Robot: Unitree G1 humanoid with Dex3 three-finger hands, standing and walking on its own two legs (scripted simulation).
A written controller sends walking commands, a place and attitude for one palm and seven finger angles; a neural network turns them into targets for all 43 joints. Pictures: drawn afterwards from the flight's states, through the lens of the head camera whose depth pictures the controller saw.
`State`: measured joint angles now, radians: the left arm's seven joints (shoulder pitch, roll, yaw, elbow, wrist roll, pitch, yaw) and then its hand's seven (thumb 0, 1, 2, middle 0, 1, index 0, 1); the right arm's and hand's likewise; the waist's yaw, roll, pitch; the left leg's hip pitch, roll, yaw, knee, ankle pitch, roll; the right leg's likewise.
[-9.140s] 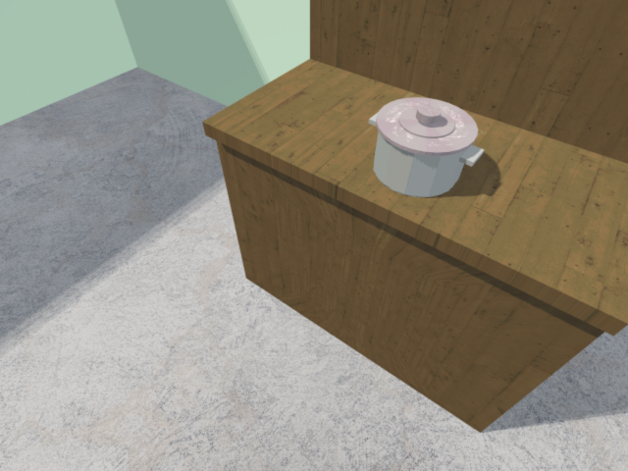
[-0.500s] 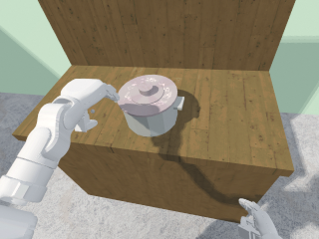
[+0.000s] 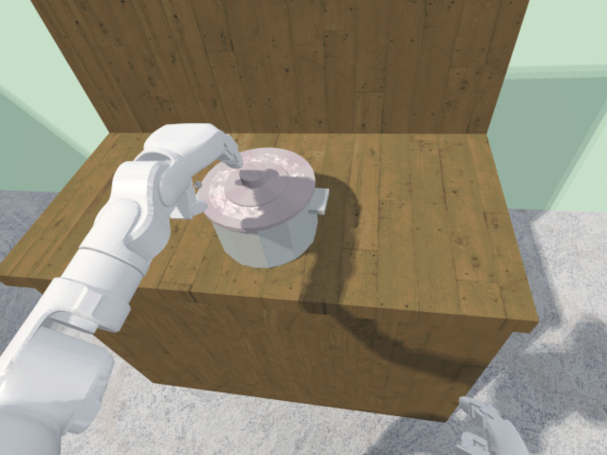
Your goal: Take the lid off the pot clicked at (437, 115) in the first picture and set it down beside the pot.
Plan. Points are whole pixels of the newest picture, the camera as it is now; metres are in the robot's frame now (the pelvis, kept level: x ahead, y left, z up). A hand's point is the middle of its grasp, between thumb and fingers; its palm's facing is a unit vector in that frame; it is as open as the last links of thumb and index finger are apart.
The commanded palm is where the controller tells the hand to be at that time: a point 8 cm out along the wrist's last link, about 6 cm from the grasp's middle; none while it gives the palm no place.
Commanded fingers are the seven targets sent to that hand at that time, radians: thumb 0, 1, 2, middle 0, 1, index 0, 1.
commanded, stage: move the open hand above the knob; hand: left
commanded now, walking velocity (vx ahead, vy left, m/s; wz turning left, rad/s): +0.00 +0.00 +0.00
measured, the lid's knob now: (254, 175) +0.52 +0.10 +0.08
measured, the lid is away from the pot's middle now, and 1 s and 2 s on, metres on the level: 0.00 0.00 0.00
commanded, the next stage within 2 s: lower the open fingers around the knob in 1.20 s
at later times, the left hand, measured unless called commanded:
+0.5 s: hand (241, 153) +0.48 +0.10 +0.16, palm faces -0.27 +0.02 -0.96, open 10.1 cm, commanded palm +0.48 +0.10 +0.22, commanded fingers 0.00 -0.30 1.43 -0.83 -0.08 -0.83 -0.08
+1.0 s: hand (231, 151) +0.50 +0.12 +0.15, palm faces -0.27 +0.00 -0.96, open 10.1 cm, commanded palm +0.48 +0.11 +0.22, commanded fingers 0.00 -0.30 1.43 -0.83 -0.08 -0.83 -0.08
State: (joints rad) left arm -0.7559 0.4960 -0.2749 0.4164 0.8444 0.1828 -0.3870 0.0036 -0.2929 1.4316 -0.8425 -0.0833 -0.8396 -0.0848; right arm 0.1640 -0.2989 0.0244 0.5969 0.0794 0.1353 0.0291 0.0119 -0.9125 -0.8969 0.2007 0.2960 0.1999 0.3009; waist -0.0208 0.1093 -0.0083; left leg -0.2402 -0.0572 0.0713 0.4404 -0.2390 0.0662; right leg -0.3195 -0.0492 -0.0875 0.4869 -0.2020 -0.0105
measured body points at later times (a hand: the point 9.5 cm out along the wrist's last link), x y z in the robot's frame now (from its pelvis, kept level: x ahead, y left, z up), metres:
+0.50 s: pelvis +0.01 +0.01 +0.00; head +0.04 -0.04 +0.45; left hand +0.49 +0.09 +0.21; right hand +0.10 -0.25 -0.14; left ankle -0.01 +0.08 -0.74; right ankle +0.03 -0.11 -0.74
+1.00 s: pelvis +0.02 +0.02 +0.00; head +0.06 -0.02 +0.45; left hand +0.51 +0.11 +0.21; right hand +0.11 -0.24 -0.14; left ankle -0.01 +0.08 -0.74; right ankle +0.03 -0.11 -0.74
